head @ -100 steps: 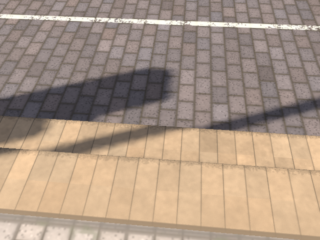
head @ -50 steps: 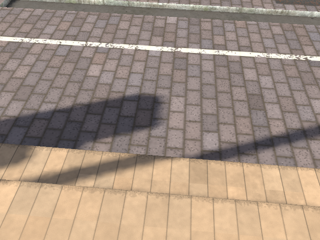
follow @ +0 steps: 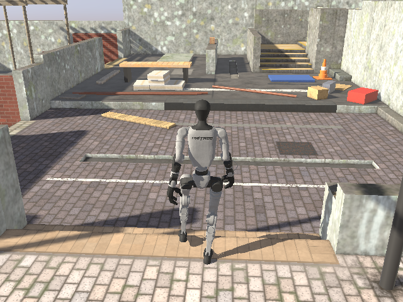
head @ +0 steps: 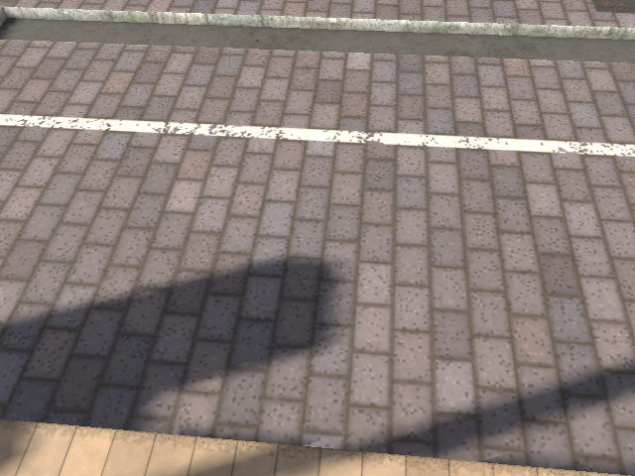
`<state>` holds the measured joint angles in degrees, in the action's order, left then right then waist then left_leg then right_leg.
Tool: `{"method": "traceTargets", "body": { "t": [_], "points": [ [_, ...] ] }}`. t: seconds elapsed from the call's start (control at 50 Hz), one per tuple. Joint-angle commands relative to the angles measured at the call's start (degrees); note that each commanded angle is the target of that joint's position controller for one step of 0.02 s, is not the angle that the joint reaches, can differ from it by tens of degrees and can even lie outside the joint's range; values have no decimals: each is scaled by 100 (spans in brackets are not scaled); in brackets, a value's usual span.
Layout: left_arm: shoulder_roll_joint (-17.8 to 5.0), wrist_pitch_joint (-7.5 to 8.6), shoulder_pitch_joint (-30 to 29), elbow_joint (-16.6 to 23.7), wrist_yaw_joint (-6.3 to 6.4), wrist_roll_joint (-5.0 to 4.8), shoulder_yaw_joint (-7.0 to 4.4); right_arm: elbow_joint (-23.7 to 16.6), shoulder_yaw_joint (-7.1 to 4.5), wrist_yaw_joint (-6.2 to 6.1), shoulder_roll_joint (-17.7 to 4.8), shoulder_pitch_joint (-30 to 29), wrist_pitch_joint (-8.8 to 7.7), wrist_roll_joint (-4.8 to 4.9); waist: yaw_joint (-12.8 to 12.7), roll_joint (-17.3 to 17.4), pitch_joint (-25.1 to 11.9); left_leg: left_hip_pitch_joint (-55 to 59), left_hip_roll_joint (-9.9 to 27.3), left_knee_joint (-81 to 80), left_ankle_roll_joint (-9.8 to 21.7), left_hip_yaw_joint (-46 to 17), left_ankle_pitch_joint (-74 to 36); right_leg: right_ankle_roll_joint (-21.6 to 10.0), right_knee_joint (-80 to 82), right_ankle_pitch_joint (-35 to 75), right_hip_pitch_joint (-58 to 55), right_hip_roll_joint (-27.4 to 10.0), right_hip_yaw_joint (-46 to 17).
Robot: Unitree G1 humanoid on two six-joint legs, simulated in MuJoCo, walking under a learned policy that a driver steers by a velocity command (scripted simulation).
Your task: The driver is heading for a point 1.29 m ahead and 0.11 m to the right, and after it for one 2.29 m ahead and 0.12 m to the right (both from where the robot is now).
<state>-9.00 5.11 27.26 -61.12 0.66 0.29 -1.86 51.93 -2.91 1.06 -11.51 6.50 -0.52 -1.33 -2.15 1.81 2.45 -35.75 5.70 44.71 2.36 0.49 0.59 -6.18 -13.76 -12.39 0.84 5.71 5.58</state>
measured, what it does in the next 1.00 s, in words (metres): goes down: left foot, then right foot 0.16 m lower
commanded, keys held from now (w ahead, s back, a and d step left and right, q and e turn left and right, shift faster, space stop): w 1.00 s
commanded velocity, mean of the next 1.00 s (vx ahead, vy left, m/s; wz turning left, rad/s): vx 0.50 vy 0.00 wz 0.00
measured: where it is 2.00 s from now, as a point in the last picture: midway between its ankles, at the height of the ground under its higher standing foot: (331, 315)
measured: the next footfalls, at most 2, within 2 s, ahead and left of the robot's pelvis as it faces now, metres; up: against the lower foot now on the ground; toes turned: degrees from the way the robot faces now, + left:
left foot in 0.18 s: +0.20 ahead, +0.10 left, +0.00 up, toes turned +4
right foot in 0.74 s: +0.49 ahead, -0.09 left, -0.16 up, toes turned -3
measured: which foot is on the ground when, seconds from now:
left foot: up 0.00-0.16, down 0.18-0.74, up 0.76-1.00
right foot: down 0.00-0.20, up 0.22-0.72, down 0.74-1.00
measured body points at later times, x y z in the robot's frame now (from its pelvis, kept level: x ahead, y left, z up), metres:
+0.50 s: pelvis +0.24 +0.03 -0.01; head +0.24 +0.04 +0.44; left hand +0.34 +0.30 -0.14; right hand +0.16 -0.23 -0.15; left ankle +0.16 +0.10 -0.75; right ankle +0.38 -0.14 -0.69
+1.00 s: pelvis +0.49 -0.02 -0.18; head +0.50 -0.03 +0.27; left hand +0.42 +0.22 -0.32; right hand +0.57 -0.27 -0.32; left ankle +0.61 +0.13 -0.83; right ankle +0.45 -0.09 -0.90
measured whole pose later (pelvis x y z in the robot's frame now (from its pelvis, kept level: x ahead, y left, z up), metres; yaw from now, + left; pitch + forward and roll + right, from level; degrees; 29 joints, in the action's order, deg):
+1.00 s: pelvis +0.49 -0.02 -0.18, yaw +0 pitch -1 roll -1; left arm -10.8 4.6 28.3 -61.0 -0.4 1.1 -2.0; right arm 55.4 -3.1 1.2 -12.6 11.4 0.3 -2.9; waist -0.6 2.4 1.3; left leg -41.4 5.6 62.3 1.3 -2.0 2.2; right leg -5.3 -31.5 -21.6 9.2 4.7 5.2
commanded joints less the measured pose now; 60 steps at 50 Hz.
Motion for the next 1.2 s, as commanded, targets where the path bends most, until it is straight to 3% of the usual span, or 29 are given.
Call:
{"method": "traceTargets", "body": {
  "t": [0.02, 0.08, 0.16, 0.18, 0.2, 0.22, 0.26, 0.3, 0.36, 0.4, 0.48, 0.54, 0.64, 0.7, 0.72, 0.74, 0.76, 0.78, 0.8, 0.82, 0.84, 0.88, 0.9, 0.94, 0.98, 1.0, 1.04, 1.1, 1.2],
  "points": [
    [-683, 36, 126, 220, 23, -15, -66, -417, 42, 18, -169, -439, -60, 43, 63, -599, 294, 912, -402, -618, -4, 477, -489, -230, 516, 3026, 821, -1248, -469],
    [-776, 1, 225, 213, 69, 133, -84, -108, -86, -17, -529, 210, -82, -72, 211, -564, 9, 694, -346, 374, 314, 299, -227, -452, -392, 3849, -49, -1681, -474],
    [-942, -141, 151, 143, 157, 120, -110, 11, -116, -109, -378, 744, -184, -3, 551, -534, 129, 2028, -926, -1474, 509, 587, 1947, -436, -1965, 4956, -235, -1635, -609],
    [-935, -162, -62, 230, 173, 67, -127, 296, -219, -141, -643, 1785, -264, -66, 984, -370, -307, 3213, -429, -1889, 761, -77, 1080, -302, -3334, 4419, 442, -1502, -456],
    [-447, -137, 491, 403, 81, -48, -50, 359, -380, -134, -1364, 2420, -299, -131, 747, 856, -1114, 4809, 1288, -2167, 1497, -2458, 504, 29, -5616, 248, 2156, -578, -123],
    [-654, -118, 362, 398, 33, 1, -153, 473, -386, -44, -1315, 2311, -252, 132, 759, 889, -959, 4781, 1535, -2845, 2049, -3781, 546, 34, -6406, -1792, 3380, -9, -658],
    [-1058, -103, -534, 593, 25, -35, -322, 288, -238, 51, -839, 1458, -299, 114, 497, -39, 94, 3613, 1350, -2929, 1795, -2420, 457, 5, -6259, -1038, 3738, -625, -1163],
    [-845, -270, -442, 501, 9, 5, -340, 218, -104, -32, -496, 1235, -353, 89, 124, -32, 291, 2698, 937, -3098, 1378, -1483, -158, 197, -5433, -726, 3101, -892, -1233],
    [-643, -539, -746, 618, -97, 200, -314, 422, -118, -138, -722, 1738, -425, 70, 81, 15, 259, 2632, 706, -3142, 1246, -976, -985, 440, -4906, -333, 3110, -864, -897],
    [-671, -588, -934, 705, -136, 181, -331, 456, -136, -133, -913, 1953, -505, -5, 123, 6, 188, 2761, 698, -2977, 1274, -815, -1293, 442, -4711, 452, 3388, -906, -819],
    [-909, -442, -2193, 1188, -202, 122, -369, 492, -75, -251, -855, 1962, -676, 145, 249, 245, 415, 2773, 222, -2917, 832, -538, 482, 436, -2841, 2311, 3751, -937, -816],
    [-695, -402, -2136, 1117, -373, 155, -303, 442, 12, -243, -659, 1819, -674, 63, 326, 88, 236, 1700, 29, -2283, 762, -311, 1476, 308, -2343, 4077, 2274, -753, -445],
    [-745, -454, -2936, 1465, -312, 89, -190, 568, 0, -328, -598, 2327, -522, -187, 897, 67, 692, 2464, 194, -817, 721, -480, 1413, 336, -1301, 3541, 2850, -881, -485],
    [-795, -340, -1584, 1080, -185, 146, -210, 636, 18, -484, -644, 2417, -368, -182, 548, -246, 349, 2648, -11, 1096, 786, -382, 833, 271, -7, 3857, 1419, -951, -371],
    [-869, -314, -483, 694, -134, 246, -274, 651, 15, -479, -752, 2329, -287, -124, 45, -419, -82, 2583, -170, 2437, 794, -157, 61, 176, 346, 3706, 407, -790, -90],
    [-1103, -314, 499, 367, -143, 345, -376, 700, -18, -415, -794, 2361, -235, 14, -401, -823, -543, 1749, -553, 4573, 761, 141, 1024, -51, 196, 3793, -920, -1038, -160],
    [-1447, -250, 1020, 232, -248, 308, -407, 645, -23, -376, -324, 2870, -240, 190, -143, -1800, -1234, -574, -1076, 7140, 467, 196, 5448, -401, -2440, 7073, -3046, -2121, -1084],
    [-1593, -233, 1197, 320, -319, 75, -427, 433, 20, -472, -471, 2922, -285, 346, -244, -1497, -1881, -1972, -915, 7656, 514, -475, 5009, -811, -2965, 7109, -3883, -2808, -2027],
    [-1369, -244, 830, 561, -324, 69, -360, 400, -36, -475, -745, 2499, -302, 220, -291, -629, -1487, -2460, -643, 7002, 507, -590, 3925, -961, -2143, 5130, -3117, -2973, -2070],
    [-1570, -232, 289, 601, -167, 108, -438, 217, -25, -433, -709, 1957, -251, 95, -233, -1166, -1146, -2798, -542, 6772, 313, -286, 3336, -1562, -1149, 1766, -2055, -3461, -2997],
    [-1129, -208, -153, 702, -92, 53, -290, 213, -89, -346, -914, 1541, -156, -150, 19, -300, -576, -2514, -244, 6137, 202, -398, 2957, -1520, -627, 531, -826, -3246, -3119],
    [-847, 3, -520, 562, -114, 121, -119, 339, -165, -194, -849, 1316, -45, -174, 461, -229, 453, -1266, 65, 3720, 5, -874, 1567, -1126, -546, 1149, 1446, -2603, -2534],
    [-887, 83, -640, 610, -72, 26, -102, 177, -123, -83, -631, 913, -7, -142, 581, -169, 751, -446, 104, 2155, -224, -565, 799, -890, -121, 873, 2427, -2032, -1795],
    [-1168, 76, -374, 432, -36, 62, -172, 338, -17, 47, -216, 1090, 98, -302, 543, -705, 372, 218, 20, 1746, -304, -192, 427, -933, -250, 1810, 2337, -1826, -1586],
    [-1080, 41, -232, 431, -101, 89, -176, 412, -48, 65, -278, 1306, 167, -162, 592, -724, 132, 79, 66, 1871, -117, -156, -263, -933, -502, 2141, 1948, -1842, -1557],
    [-773, 103, 33, 227, -84, 51, -119, 102, -138, 96, -498, 463, 67, -64, 373, -564, 458, -976, 182, 1249, 3, -492, -1169, -888, -652, 1028, 1235, -1699, -1730],
    [-795, 134, 373, 221, -28, 110, -120, -97, -178, 126, -602, -362, -71, -115, -1, -515, 570, -1819, 171, 639, 42, -532, -1380, -921, -735, 90, 389, -1730, -2009],
    [-834, 183, 183, 322, 52, 147, -112, -193, -133, 234, -443, -798, -230, -110, -111, -141, 402, -372, 7, -497, -3, -212, -2870, -726, -1117, -1055, 1277, -1511, -1654],
    [-889, 81, 565, 279, 90, 288, -145, -530, -54, 255, -398, -1575, -222, 29, -695, -481, 917, -413, -7, -1631, -34, -171, -2276, -624, -1998, -586, 656, -1481, -1667]
  ]
}}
